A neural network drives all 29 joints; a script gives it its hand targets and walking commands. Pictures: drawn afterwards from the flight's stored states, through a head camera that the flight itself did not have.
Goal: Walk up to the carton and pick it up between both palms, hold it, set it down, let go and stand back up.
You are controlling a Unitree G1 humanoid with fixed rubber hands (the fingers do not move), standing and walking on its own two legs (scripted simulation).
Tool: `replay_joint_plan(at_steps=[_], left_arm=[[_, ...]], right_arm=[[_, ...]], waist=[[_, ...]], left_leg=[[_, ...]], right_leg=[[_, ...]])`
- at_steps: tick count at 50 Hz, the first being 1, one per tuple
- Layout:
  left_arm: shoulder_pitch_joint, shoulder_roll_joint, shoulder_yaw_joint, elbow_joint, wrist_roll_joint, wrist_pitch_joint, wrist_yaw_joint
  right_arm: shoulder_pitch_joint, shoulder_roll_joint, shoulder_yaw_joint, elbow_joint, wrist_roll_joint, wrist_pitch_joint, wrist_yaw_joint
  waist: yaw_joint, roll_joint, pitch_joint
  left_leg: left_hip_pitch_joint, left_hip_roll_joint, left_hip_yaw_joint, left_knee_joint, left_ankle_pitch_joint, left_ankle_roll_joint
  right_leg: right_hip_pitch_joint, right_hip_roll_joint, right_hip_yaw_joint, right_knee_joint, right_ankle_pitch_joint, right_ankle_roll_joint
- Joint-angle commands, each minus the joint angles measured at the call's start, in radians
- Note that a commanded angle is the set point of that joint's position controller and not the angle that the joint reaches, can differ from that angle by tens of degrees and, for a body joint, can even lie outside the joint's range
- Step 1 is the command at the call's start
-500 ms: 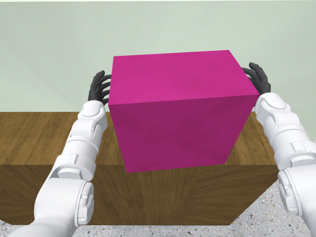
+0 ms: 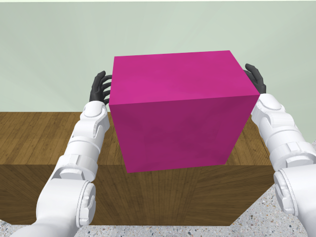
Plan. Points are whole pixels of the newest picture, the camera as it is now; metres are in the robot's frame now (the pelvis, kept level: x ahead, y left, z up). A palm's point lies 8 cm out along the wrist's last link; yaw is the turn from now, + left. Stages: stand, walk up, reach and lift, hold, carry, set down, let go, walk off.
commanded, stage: reach and lift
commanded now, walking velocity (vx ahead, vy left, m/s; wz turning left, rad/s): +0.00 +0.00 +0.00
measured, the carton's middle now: (175, 115) +0.43 -0.02 +0.09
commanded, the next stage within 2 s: none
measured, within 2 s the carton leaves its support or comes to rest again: leaves its support in 0.42 s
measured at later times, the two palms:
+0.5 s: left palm (95, 98) +0.41 +0.18 +0.17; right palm (257, 90) +0.43 -0.21 +0.18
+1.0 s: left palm (89, 91) +0.40 +0.19 +0.19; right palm (258, 90) +0.42 -0.20 +0.19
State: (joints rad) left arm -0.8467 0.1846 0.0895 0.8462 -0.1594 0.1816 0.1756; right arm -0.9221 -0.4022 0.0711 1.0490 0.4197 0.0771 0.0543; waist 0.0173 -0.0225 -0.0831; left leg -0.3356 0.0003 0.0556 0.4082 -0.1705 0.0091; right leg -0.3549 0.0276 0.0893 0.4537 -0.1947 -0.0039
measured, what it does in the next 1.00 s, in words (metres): stands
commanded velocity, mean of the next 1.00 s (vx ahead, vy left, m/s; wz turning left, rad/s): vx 0.00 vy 0.00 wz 0.00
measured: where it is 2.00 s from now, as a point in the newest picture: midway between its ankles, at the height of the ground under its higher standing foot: outside the picture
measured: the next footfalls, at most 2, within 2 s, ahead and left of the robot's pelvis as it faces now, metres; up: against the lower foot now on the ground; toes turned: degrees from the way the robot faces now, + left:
none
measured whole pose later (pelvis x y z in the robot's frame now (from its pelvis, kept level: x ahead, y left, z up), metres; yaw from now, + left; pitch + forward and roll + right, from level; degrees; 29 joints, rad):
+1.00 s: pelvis -0.01 +0.00 +0.00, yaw +0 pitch +5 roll +1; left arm -0.87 0.24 0.09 0.61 -0.23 0.52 0.22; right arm -0.92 -0.40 0.08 0.89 0.42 0.28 -0.04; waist 0.02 -0.02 -0.11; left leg -0.34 0.00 0.06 0.41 -0.15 0.01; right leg -0.36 0.03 0.09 0.45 -0.18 0.00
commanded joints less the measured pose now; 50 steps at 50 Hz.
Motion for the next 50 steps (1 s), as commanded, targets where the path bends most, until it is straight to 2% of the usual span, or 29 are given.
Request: replay_joint_plan(at_steps=[1,3,4,6,9,10,13,16,18,19,20,24,26,29,30,32,33,34,35,36,38,40,41,42,43,46,47,49,50], left_arm=[[-0.444,-0.047,-0.057,-0.167,-0.007,-0.04,-0.008],[-0.465,-0.058,-0.067,-0.174,-0.012,-0.046,-0.009],[-0.416,-0.044,-0.053,-0.139,0.0,-0.041,-0.014],[-0.442,-0.055,-0.062,-0.161,-0.014,-0.047,-0.014],[-0.435,-0.044,-0.035,-0.187,0.0,-0.049,-0.013],[-0.452,-0.066,-0.056,-0.275,0.01,-0.05,-0.011],[-0.431,-0.073,-0.064,-0.263,-0.004,-0.027,-0.008],[-0.444,-0.079,-0.1,-0.333,-0.011,-0.002,-0.012],[-0.448,-0.049,-0.068,-0.396,0.003,0.027,-0.017],[-0.458,-0.056,-0.063,-0.378,0.006,0.048,-0.012],[-0.468,-0.043,-0.059,-0.416,-0.001,0.059,-0.012],[-0.487,-0.004,-0.053,-0.409,-0.019,0.135,-0.018],[-0.514,0.002,-0.067,-0.411,-0.033,0.154,-0.018],[-0.55,0.024,-0.089,-0.486,-0.073,0.184,-0.004],[-0.568,0.01,-0.085,-0.455,-0.077,0.185,0.0],[-0.573,0.032,-0.084,-0.441,-0.084,0.194,0.01],[-0.572,0.054,-0.079,-0.414,-0.097,0.207,0.004],[-0.617,0.039,-0.08,-0.407,-0.09,0.208,0.007],[-0.608,0.054,-0.088,-0.433,-0.103,0.212,0.012],[-0.62,0.052,-0.071,-0.413,-0.096,0.212,0.015],[-0.585,0.07,-0.089,-0.392,-0.107,0.241,0.017],[-0.591,0.061,-0.092,-0.418,-0.112,0.249,0.02],[-0.585,0.066,-0.08,-0.386,-0.115,0.26,0.016],[-0.555,0.085,-0.089,-0.381,-0.122,0.276,0.014],[-0.555,0.086,-0.073,-0.386,-0.11,0.285,0.012],[-0.534,0.056,-0.049,-0.467,-0.099,0.313,0.009],[-0.538,0.078,-0.033,-0.434,-0.099,0.32,0.005],[-0.556,0.085,-0.017,-0.524,-0.091,0.325,0.008],[-0.535,0.069,-0.024,-0.557,-0.097,0.344,-0.002]], right_arm=[[-0.436,-0.049,-0.001,-0.127,-0.039,-0.033,-0.009],[-0.441,-0.042,-0.022,-0.134,-0.051,-0.036,-0.012],[-0.425,-0.043,-0.014,-0.129,-0.056,-0.031,-0.01],[-0.432,-0.044,-0.018,-0.152,-0.059,-0.034,-0.011],[-0.436,-0.03,-0.015,-0.184,-0.062,-0.046,-0.021],[-0.431,-0.013,-0.01,-0.202,-0.05,-0.06,-0.027],[-0.436,-0.021,-0.006,-0.216,-0.042,-0.05,-0.033],[-0.464,0.003,0.006,-0.314,-0.025,-0.042,-0.043],[-0.466,0.009,0.039,-0.345,-0.002,-0.02,-0.048],[-0.471,-0.007,0.015,-0.31,-0.021,-0.008,-0.053],[-0.477,-0.004,0.027,-0.346,-0.002,0.0,-0.052],[-0.494,-0.023,0.011,-0.297,0.011,0.064,-0.053],[-0.526,-0.015,0.029,-0.32,0.033,0.084,-0.045],[-0.563,-0.053,-0.024,-0.391,0.01,0.098,-0.044],[-0.586,-0.029,-0.017,-0.382,0.02,0.103,-0.038],[-0.595,-0.042,-0.029,-0.379,0.021,0.111,-0.042],[-0.622,-0.024,-0.005,-0.414,0.031,0.119,-0.04],[-0.63,-0.015,-0.016,-0.375,0.018,0.124,-0.037],[-0.595,-0.019,-0.017,-0.363,0.012,0.134,-0.037],[-0.631,-0.012,-0.013,-0.347,0.015,0.136,-0.035],[-0.606,-0.037,-0.003,-0.355,0.028,0.154,-0.04],[-0.619,-0.045,-0.019,-0.402,0.024,0.152,-0.043],[-0.628,-0.02,-0.01,-0.411,0.021,0.159,-0.049],[-0.638,-0.036,0.004,-0.451,0.045,0.168,-0.052],[-0.637,-0.028,0.017,-0.418,0.05,0.174,-0.049],[-0.624,-0.039,0.003,-0.462,0.055,0.184,-0.054],[-0.642,-0.03,0.005,-0.474,0.057,0.191,-0.06],[-0.645,-0.035,0.002,-0.518,0.058,0.195,-0.059],[-0.625,-0.023,0.001,-0.53,0.068,0.202,-0.065]], waist=[[0.028,0.017,-0.578],[0.019,0.028,-0.599],[0.036,0.021,-0.587],[0.025,-0.001,-0.586],[0.038,-0.01,-0.631],[0.022,0.016,-0.678],[0.036,0.007,-0.683],[0.021,-0.001,-0.727],[0.05,0.001,-0.7],[0.031,-0.009,-0.664],[0.038,-0.012,-0.677],[0.03,-0.03,-0.579],[0.033,-0.007,-0.557],[-0.001,-0.011,-0.601],[0.026,-0.011,-0.597],[0.012,-0.003,-0.593],[0.038,-0.025,-0.597],[0.028,-0.004,-0.592],[0.021,-0.026,-0.568],[0.042,-0.028,-0.585],[0.035,-0.019,-0.539],[0.029,-0.015,-0.569],[0.032,-0.048,-0.569],[0.039,-0.037,-0.584],[0.059,-0.036,-0.568],[0.049,-0.035,-0.606],[0.056,-0.049,-0.601],[0.065,-0.045,-0.655],[0.041,-0.033,-0.683]], left_leg=[[0.263,0.025,-0.054,0.028,0.318,-0.052],[0.275,0.028,-0.063,0.032,0.323,-0.055],[0.29,0.026,-0.061,0.029,0.323,-0.052],[0.29,0.03,-0.064,0.027,0.312,-0.051],[0.292,0.025,-0.059,0.043,0.378,-0.056],[0.331,0.025,-0.064,0.05,0.414,-0.067],[0.35,0.028,-0.073,0.048,0.414,-0.065],[0.35,0.026,-0.073,0.058,0.45,-0.068],[0.337,0.018,-0.07,0.06,0.446,-0.068],[0.343,0.02,-0.074,0.046,0.421,-0.064],[0.334,0.018,-0.069,0.05,0.423,-0.065],[0.297,0.013,-0.07,0.011,0.288,-0.044],[0.304,0.017,-0.071,0.004,0.258,-0.047],[0.313,0.015,-0.07,0.003,0.235,-0.05],[0.288,0.017,-0.07,0.007,0.227,-0.052],[0.268,0.011,-0.061,0.002,0.184,-0.05],[0.245,0.006,-0.054,0.011,0.184,-0.041],[0.244,0.008,-0.059,0.007,0.168,-0.043],[0.236,0.007,-0.06,-0.001,0.151,-0.042],[0.226,0.009,-0.052,-0.005,0.139,-0.042],[0.247,0.01,-0.058,-0.013,0.125,-0.04],[0.244,0.007,-0.059,-0.003,0.159,-0.049],[0.236,0.005,-0.055,0.005,0.166,-0.039],[0.239,0.006,-0.056,0.006,0.175,-0.036],[0.238,0.008,-0.055,0.003,0.197,-0.037],[0.293,0.003,-0.056,0.018,0.264,-0.045],[0.272,0.001,-0.052,0.018,0.259,-0.036],[0.303,0.004,-0.055,0.021,0.311,-0.043],[0.326,0.0,-0.06,0.034,0.347,-0.046]], right_leg=[[-0.002,0.036,-0.088,-0.136,0.313,-0.016],[-0.019,0.037,-0.096,-0.129,0.313,-0.016],[-0.009,0.032,-0.089,-0.141,0.314,-0.01],[-0.02,0.038,-0.095,-0.138,0.294,-0.01],[0.046,0.036,-0.084,-0.12,0.397,-0.006],[0.063,0.039,-0.088,-0.116,0.45,-0.002],[0.064,0.041,-0.087,-0.117,0.435,-0.003],[0.09,0.046,-0.091,-0.108,0.509,0.007],[0.138,0.038,-0.08,-0.1,0.533,0.018],[0.129,0.046,-0.089,-0.111,0.495,0.017],[0.15,0.042,-0.088,-0.094,0.53,0.018],[0.136,0.032,-0.086,-0.116,0.403,0.025],[0.11,0.033,-0.089,-0.125,0.331,0.019],[0.078,0.03,-0.1,-0.12,0.313,0.019],[0.073,0.034,-0.101,-0.112,0.289,0.015],[0.067,0.033,-0.097,-0.114,0.257,0.017],[0.082,0.027,-0.084,-0.116,0.261,0.023],[0.055,0.025,-0.09,-0.114,0.234,0.019],[0.065,0.025,-0.09,-0.113,0.228,0.019],[0.068,0.027,-0.091,-0.113,0.201,0.019],[0.059,0.027,-0.086,-0.124,0.185,0.016],[0.088,0.03,-0.096,-0.111,0.228,0.014],[0.109,0.031,-0.091,-0.109,0.251,0.024],[0.106,0.028,-0.087,-0.106,0.27,0.027],[0.104,0.032,-0.091,-0.106,0.27,0.028],[0.166,0.043,-0.093,-0.105,0.346,0.03],[0.184,0.043,-0.087,-0.103,0.355,0.037],[0.192,0.045,-0.094,-0.088,0.4,0.043],[0.211,0.043,-0.088,-0.087,0.455,0.045]])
